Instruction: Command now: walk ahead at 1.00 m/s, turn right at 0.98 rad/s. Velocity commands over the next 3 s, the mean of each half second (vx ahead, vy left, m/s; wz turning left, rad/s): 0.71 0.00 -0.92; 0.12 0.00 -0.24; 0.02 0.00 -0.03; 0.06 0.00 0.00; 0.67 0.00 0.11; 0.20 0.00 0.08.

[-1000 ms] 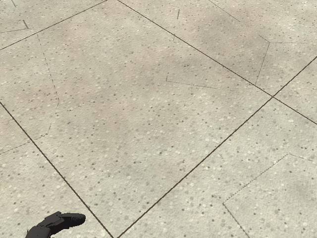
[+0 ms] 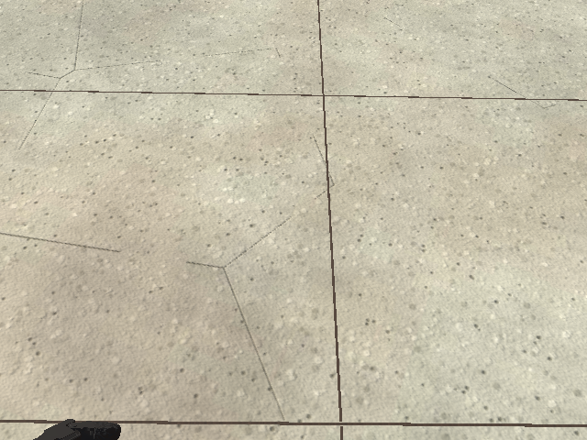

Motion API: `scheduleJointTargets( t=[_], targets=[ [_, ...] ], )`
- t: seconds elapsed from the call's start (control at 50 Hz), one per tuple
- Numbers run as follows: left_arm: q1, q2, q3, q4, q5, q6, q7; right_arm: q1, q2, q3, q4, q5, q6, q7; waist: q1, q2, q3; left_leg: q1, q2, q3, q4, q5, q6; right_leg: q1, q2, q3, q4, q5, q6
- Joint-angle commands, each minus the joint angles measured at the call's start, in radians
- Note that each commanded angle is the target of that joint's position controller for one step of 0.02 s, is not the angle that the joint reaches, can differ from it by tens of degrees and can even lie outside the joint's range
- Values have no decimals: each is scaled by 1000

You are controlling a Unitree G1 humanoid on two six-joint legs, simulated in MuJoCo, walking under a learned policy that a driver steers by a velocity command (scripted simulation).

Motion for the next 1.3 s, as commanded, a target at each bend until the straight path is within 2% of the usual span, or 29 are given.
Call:
scheduleJointTargets(
  t=[0.02, 0.04, 0.08, 0.16, 0.2, 0.26, 0.3, 0.32, 0.34, 0.36, 0.38, 0.4, 0.42, 0.48, 0.54, 0.64, 0.7, 0.72, 0.74, 0.76, 0.78, 0.82, 0.96, 0.98, 1.0, 1.02, 1.06, 1.14, 1.3],
  targets=[
    [315, 250, 99, 34, -2, 14, 50, -187, -187, -21, -247, 2, -71, 3, 147, 64, -165, -871, -2, -213, 315, -7, 12, 831, -391, 894, -526, -93, -257],
    [284, 207, 86, 55, -3, -2, 54, -203, -176, -17, -245, -7, -66, 2, 83, 116, -65, -795, 35, -207, 190, -6, 9, 647, -345, 805, -537, -9, -216],
    [231, 164, 64, 53, -2, -36, 59, -162, -165, -12, -224, -40, -20, 0, -2, 134, 6, -640, 66, -208, 66, -58, -16, 381, -265, 661, -539, 149, -188],
    [198, 161, 65, 54, -11, -74, 46, -339, -91, 14, -308, -24, 11, 19, -1, 70, 65, -442, 79, -148, -327, 134, -45, 70, -137, 508, -603, 159, -133],
    [204, 172, 75, 58, -15, -77, 36, -397, -65, 24, -321, 2, 5, 29, 34, 40, 55, -304, 32, -121, -520, 375, -31, 41, -98, 469, -581, 304, -73],
    [298, 190, 90, 95, -27, -56, 35, -393, -97, 13, -311, 7, -5, 18, 85, 19, -16, -224, -55, -114, -676, 440, -2, 232, -95, 488, -398, 611, 19],
    [286, 215, 98, 93, -28, -48, 46, -270, -154, -10, -278, 0, -17, -4, 19, 4, -106, -77, -96, -134, -766, 426, 10, 314, -64, 504, -153, 736, 95],
    [251, 94, 68, 57, -103, -46, 60, -181, -192, -53, -282, 56, -54, -16, -69, 57, -220, 168, -7, -241, -817, 551, 29, 220, -46, 533, 82, 485, 156],
    [284, -30, 23, 41, -47, -38, 63, -34, -224, -52, -248, 55, -55, -21, -82, 178, -373, 429, 223, -373, -651, 836, 74, 62, 18, 406, 360, -309, 194],
    [432, 4, 21, -4, -66, -44, 59, 2, -265, -60, -256, 9, -44, -11, -14, 422, -548, 594, 486, -798, -718, 869, 248, -138, 43, 339, 658, -455, 231],
    [391, 109, 39, -6, -53, -34, 60, -43, -261, -73, -283, 7, -22, -14, -46, 334, -509, 511, 437, -804, -739, 896, 276, -167, -48, 312, 750, -370, 282],
    [316, 114, 45, -36, -81, -25, 61, -135, -222, -71, -269, 6, -9, -23, -10, 311, -400, 391, 402, -726, -793, 642, 288, -240, -93, 273, 778, -264, 296],
    [255, 119, 47, -29, -77, -4, 70, -220, -158, -55, -284, 5, 3, -26, 2, 179, -270, 214, 324, -586, -831, 608, 258, -216, -138, 222, 750, -211, 305],
    [224, 51, 39, -58, -55, 27, 69, -320, -120, -43, -247, 27, -8, -10, 75, 128, -66, -141, 223, -342, -926, 665, 228, -88, -183, 202, 504, -215, 276],
    [165, 10, 20, -70, -37, 12, 60, -336, -180, -70, -201, 33, -20, -3, 68, 130, -121, -176, 206, -216, -945, 806, 250, 46, -182, 174, 185, -70, 255],
    [79, 58, 27, -79, -29, 13, 30, -345, -210, -77, -158, 73, -10, 0, 60, 128, -159, -168, 221, -164, -905, 648, 227, 225, -159, 173, -121, 156, 213],
    [79, 93, 48, -76, -17, 9, 36, -295, -164, -59, -122, 66, -6, 5, 68, 67, -146, -241, 140, -111, -758, 419, 146, 415, -141, 159, -307, 323, 146],
    [95, 167, 60, -97, -3, 8, 50, -244, -112, -38, -124, 27, -8, 10, 51, -103, -200, -327, 55, -30, -564, 159, 67, 538, -331, 361, -331, 722, 82],
    [71, 129, 36, -115, 22, 11, 56, -173, -80, -16, -129, 18, 4, 14, 28, -243, -293, -425, -1, -76, -378, -292, 4, 591, -525, 568, -352, 766, -106],
    [76, 79, 26, -98, 14, 8, 50, -218, -150, -35, -125, 37, 24, 11, 70, -164, -288, -433, 14, -138, -303, -303, -19, 522, -493, 578, -395, 568, -133],
    [47, 71, 23, -80, 4, 2, 46, -244, -171, -44, -127, 48, 38, 7, 55, -134, -222, -449, 23, -147, -282, -270, -24, 473, -436, 517, -404, 473, -89],
    [-21, 88, 29, -70, -6, -2, 46, -235, -170, -51, -102, 34, 59, -10, 30, -92, -175, -415, 31, -152, -318, -197, -38, 379, -388, 448, -413, 405, -28],
    [-54, 15, 15, -18, -16, 11, 55, -194, -69, -21, -53, 25, 64, -1, -10, -88, -182, -99, -19, -93, -775, 189, -3, 243, -290, 339, -371, 211, 37],
    [-11, -9, 9, 4, -17, 8, 53, -208, -92, -20, -60, 3, 64, 3, 5, -48, -164, -57, 18, -140, -826, 273, 22, 207, -255, 324, -359, 88, 96],
    [33, -9, 11, 16, -7, 3, 49, -234, -161, -32, -74, -2, 66, 0, 55, 64, -130, -78, 93, -203, -831, 300, 62, 179, -196, 276, -324, -41, 145],
    [32, -20, 13, 20, -4, 4, 51, -287, -161, -37, -63, 6, 65, 2, 77, 187, -89, -248, 99, -219, -879, 37, 103, 266, -142, 200, -314, -22, 189],
    [-20, 14, 28, 35, -5, 8, 62, -321, -99, -18, -71, 0, 49, 4, 52, 142, -41, -329, 64, -203, -918, -77, 78, 336, -149, 203, -284, 70, 198],
    [17, 2, 34, 81, -7, 9, 72, -271, -97, -15, -39, 18, 25, -3, 35, 82, -50, -260, 40, -172, -874, 58, 62, 330, -164, 222, -296, 159, 186],
    [61, 6, 45, 180, -16, 7, 83, -258, -81, -12, 7, 24, 30, -4, 31, 26, -69, -213, 21, -154, -861, 172, 75, 372, -174, 224, -297, 272, 200]
  ],
)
